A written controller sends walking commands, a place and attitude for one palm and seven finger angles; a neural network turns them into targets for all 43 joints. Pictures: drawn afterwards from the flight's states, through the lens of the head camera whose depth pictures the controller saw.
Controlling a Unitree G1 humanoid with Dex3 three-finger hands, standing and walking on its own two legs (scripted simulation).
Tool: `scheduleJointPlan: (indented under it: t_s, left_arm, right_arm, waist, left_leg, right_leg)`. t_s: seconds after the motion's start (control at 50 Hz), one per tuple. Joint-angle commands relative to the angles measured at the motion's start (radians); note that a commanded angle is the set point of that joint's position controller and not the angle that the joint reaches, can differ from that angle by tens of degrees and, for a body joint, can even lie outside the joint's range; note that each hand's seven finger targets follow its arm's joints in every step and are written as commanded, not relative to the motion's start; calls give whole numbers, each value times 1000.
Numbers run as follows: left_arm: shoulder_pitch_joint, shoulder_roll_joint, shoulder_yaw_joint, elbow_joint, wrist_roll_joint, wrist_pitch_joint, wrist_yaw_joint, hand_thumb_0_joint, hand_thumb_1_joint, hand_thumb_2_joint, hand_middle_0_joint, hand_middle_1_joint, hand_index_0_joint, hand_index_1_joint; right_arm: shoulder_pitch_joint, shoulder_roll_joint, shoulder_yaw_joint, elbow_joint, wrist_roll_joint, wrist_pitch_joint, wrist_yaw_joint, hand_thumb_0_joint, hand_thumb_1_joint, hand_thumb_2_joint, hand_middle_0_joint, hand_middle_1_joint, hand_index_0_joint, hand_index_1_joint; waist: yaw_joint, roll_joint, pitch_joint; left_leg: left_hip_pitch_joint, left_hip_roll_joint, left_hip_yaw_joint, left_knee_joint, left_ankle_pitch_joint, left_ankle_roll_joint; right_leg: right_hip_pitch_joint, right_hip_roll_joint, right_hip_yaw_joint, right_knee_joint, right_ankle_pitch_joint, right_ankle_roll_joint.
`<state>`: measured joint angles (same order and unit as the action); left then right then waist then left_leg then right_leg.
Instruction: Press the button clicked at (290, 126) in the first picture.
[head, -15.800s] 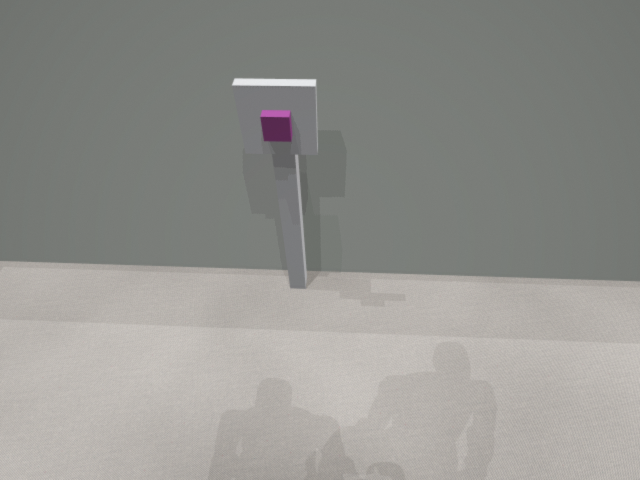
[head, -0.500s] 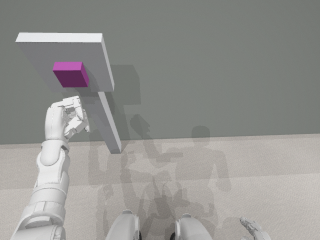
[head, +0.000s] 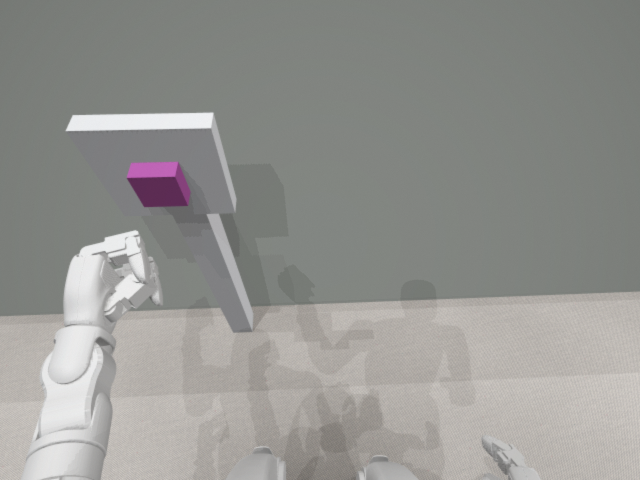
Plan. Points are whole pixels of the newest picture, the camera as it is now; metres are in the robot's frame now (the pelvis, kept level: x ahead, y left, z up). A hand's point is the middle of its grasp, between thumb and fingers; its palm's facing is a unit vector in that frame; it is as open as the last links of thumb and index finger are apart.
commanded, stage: draw the hand back to the body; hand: left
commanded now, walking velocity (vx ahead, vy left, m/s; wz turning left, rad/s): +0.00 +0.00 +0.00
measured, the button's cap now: (161, 183) +0.50 +0.24 +0.03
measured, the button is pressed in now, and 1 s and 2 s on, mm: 0 0 0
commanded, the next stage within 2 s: step back with the hand held close in 1.20 s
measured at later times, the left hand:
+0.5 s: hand (58, 341) +0.24 +0.23 +0.13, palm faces +0.30 -0.90 -0.32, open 3.1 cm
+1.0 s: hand out of the picture +0.19 +0.24 +0.23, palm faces +0.42 -0.79 -0.44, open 3.1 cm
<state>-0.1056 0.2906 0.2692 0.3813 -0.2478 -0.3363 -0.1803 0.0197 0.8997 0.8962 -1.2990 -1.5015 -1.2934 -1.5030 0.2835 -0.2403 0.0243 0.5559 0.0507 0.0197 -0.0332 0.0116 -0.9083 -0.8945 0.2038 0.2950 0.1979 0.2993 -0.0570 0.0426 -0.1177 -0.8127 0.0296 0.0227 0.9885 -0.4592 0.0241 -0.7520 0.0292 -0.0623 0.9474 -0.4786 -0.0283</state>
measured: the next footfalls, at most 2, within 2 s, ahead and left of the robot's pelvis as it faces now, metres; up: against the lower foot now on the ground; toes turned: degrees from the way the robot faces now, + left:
none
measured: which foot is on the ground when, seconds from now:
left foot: down 0.00-1.00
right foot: down 0.00-1.00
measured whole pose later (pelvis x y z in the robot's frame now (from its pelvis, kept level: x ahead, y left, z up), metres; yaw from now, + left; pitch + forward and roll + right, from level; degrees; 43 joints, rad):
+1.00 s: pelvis +0.02 +0.00 +0.06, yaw +1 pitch -3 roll +0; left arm 0.58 0.34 0.30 -0.50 -0.07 -0.07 0.10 0.02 0.89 0.90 -1.30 -1.50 -1.30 -1.50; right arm 0.19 -0.24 0.03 0.61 0.01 -0.09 -0.08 0.02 -0.91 -0.89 0.20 0.30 0.20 0.30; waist 0.07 0.08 0.00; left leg -0.11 0.00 0.03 0.43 -0.26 0.02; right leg -0.05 0.02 -0.05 0.39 -0.28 -0.03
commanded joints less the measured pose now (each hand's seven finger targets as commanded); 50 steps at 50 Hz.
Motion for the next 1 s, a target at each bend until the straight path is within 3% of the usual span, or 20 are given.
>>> scheduleJointPlan:
  t_s: [0.0, 0.12, 0.18, 0.2, 0.22, 0.24, 0.26, 0.28, 0.36, 0.46, 0.5, 0.54, 0.58, 0.62, 0.68, 0.76, 0.78, 0.86, 0.92, 0.98]
  left_arm:
    - [-95, 162, 35, -304, -34, -56, -9, 0, 900, 900, -1300, -1500, -1300, -1500]
    - [7, 170, 36, -425, -55, -21, -27, 0, 900, 900, -1300, -1500, -1300, -1500]
    - [71, 181, 53, -479, -69, 4, -28, 0, 900, 900, -1300, -1500, -1300, -1500]
    - [96, 173, 49, -507, -68, 10, -29, 0, 900, 900, -1300, -1500, -1300, -1500]
    - [106, 297, 39, -550, 90, 65, 98, 0, 900, 900, -1300, -1500, -1300, -1500]
    - [136, 203, -20, -585, 105, 102, 159, 0, 900, 900, -1300, -1500, -1300, -1500]
    - [190, 170, -51, -589, 123, 133, 201, 0, 900, 900, -1300, -1500, -1300, -1500]
    - [205, 183, -49, -625, 134, 155, 231, 0, 900, 900, -1300, -1500, -1300, -1500]
    - [241, 180, -49, -710, 163, 205, 292, 0, 900, 900, -1300, -1500, -1300, -1500]
    - [280, 166, -46, -771, 177, 237, 310, 0, 900, 900, -1300, -1500, -1300, -1500]
    - [314, 179, -20, -797, 179, 241, 310, 0, 900, 900, -1300, -1500, -1300, -1500]
    - [356, 176, -10, -839, 180, 244, 309, 0, 900, 900, -1300, -1500, -1300, -1500]
    - [408, 182, 3, -877, 180, 247, 307, 0, 900, 900, -1300, -1500, -1300, -1500]
    - [447, 179, 17, -914, 179, 247, 305, 0, 900, 900, -1300, -1500, -1300, -1500]
    - [490, 197, 52, -956, 179, 245, 302, 0, 900, 900, -1300, -1500, -1300, -1500]
    - [552, 206, 93, -1020, 177, 233, 300, 0, 900, 900, -1300, -1500, -1300, -1500]
    - [569, 211, 102, -1013, 175, 233, 298, 0, 900, 900, -1300, -1500, -1300, -1500]
    - [610, 226, 140, -1091, 173, 210, 299, 0, 900, 900, -1300, -1500, -1300, -1500]
    - [637, 209, 137, -1084, 174, 203, 295, 0, 900, 900, -1300, -1500, -1300, -1500]
    - [639, 182, 120, -1020, 173, 210, 290, 0, 900, 900, -1300, -1500, -1300, -1500]
  right_arm:
    - [-30, -143, -62, -138, 3, -68, -16, 0, -900, -900, 200, 300, 200, 300]
    - [-79, -141, -53, -158, 10, -111, -32, 0, -900, -900, 200, 300, 200, 300]
    - [-97, -140, -50, -168, 12, -133, -38, 0, -900, -900, 200, 300, 200, 300]
    - [-103, -136, -47, -175, 14, -139, -40, 0, -900, -900, 200, 300, 200, 300]
    - [-142, -123, -50, -172, 4, -118, -54, 0, -900, -900, 200, 300, 200, 300]
    - [-144, -106, -40, -190, 3, -116, -62, 0, -900, -900, 200, 300, 200, 300]
    - [-144, -106, -37, -186, 4, -113, -66, 0, -900, -900, 200, 300, 200, 300]
    - [-149, -109, -35, -183, 3, -111, -71, 0, -900, -900, 200, 300, 200, 300]
    - [-174, -105, -21, -167, -6, -108, -76, 0, -900, -900, 200, 300, 200, 300]
    - [-196, -99, -9, -148, -18, -120, -74, 0, -900, -900, 200, 300, 200, 300]
    - [-205, -99, -9, -140, -22, -123, -72, 0, -900, -900, 200, 300, 200, 300]
    - [-208, -94, -6, -138, -27, -127, -65, 0, -900, -900, 200, 300, 200, 300]
    - [-219, -96, -10, -133, -32, -136, -58, 0, -900, -900, 200, 300, 200, 300]
    - [-218, -91, -10, -132, -34, -136, -54, 0, -900, -900, 200, 300, 200, 300]
    - [-231, -92, -16, -128, -40, -143, -47, 0, -900, -900, 200, 300, 200, 300]
    - [-230, -84, -19, -125, -41, -147, -44, 0, -900, -900, 200, 300, 200, 300]
    - [-237, -85, -21, -123, -42, -149, -45, 0, -900, -900, 200, 300, 200, 300]
    - [-236, -81, -28, -122, -41, -161, -47, 0, -900, -900, 200, 300, 200, 300]
    - [-236, -81, -31, -111, -41, -168, -48, 0, -900, -900, 200, 300, 200, 300]
    - [-240, -86, -41, -105, -40, -160, -51, 0, -900, -900, 200, 300, 200, 300]
  waist:
    - [6, 3, -297]
    - [25, 37, -237]
    - [34, -6, -217]
    - [41, 17, -215]
    - [86, 31, -227]
    - [56, 25, -165]
    - [59, 19, -134]
    - [57, -4, -132]
    - [60, 5, -74]
    - [71, 12, -14]
    - [81, -16, -14]
    - [91, 24, -15]
    - [98, -4, -2]
    - [101, 12, -5]
    - [108, -26, 28]
    - [117, 10, 19]
    - [119, -31, 47]
    - [123, 9, 14]
    - [121, 7, 50]
    - [117, -51, 112]
  left_leg:
    - [259, -25, -37, -158, 312, 9]
    - [331, -26, -49, -221, 285, 8]
    - [351, -25, -53, -244, 275, 11]
    - [369, -26, -52, -257, 285, 9]
    - [426, -24, -46, -304, 288, 15]
    - [448, -19, -47, -335, 267, 12]
    - [467, -14, -51, -355, 265, 12]
    - [488, -10, -51, -367, 285, 17]
    - [579, -6, -53, -438, 320, 12]
    - [666, -7, -56, -514, 369, 10]
    - [691, -9, -47, -532, 411, 13]
    - [719, -10, -48, -548, 462, 9]
    - [727, -6, -44, -556, 496, 10]
    - [749, -6, -39, -568, 538, 9]
    - [746, -7, -34, -577, 526, 11]
    - [758, -11, -26, -580, 544, 12]
    - [748, -12, -25, -580, 519, 13]
    - [769, -14, -16, -574, 528, 17]
    - [763, -14, -16, -576, 512, 15]
    - [752, -12, -12, -589, 458, 21]
  right_leg:
    - [232, 3, 30, -157, 371, 20]
    - [260, -5, 21, -210, 324, 15]
    - [291, -7, 20, -239, 312, 17]
    - [299, -9, 15, -242, 319, 16]
    - [335, -41, 68, -312, 308, -2]
    - [323, -47, 55, -340, 290, 3]
    - [344, -48, 50, -353, 287, 3]
    - [370, -46, 48, -374, 306, 4]
    - [437, -47, 34, -432, 337, 4]
    - [507, -44, 25, -500, 372, 3]
    - [549, -42, 28, -523, 414, 4]
    - [581, -44, 26, -533, 448, 2]
    - [603, -41, 26, -550, 475, 3]
    - [626, -44, 25, -554, 508, 5]
    - [631, -40, 26, -582, 512, 7]
    - [651, -43, 29, -586, 535, 10]
    - [641, -38, 31, -603, 527, 10]
    - [654, -43, 37, -601, 549, 13]
    - [637, -41, 36, -609, 530, 13]
    - [601, -36, 38, -638, 476, 17]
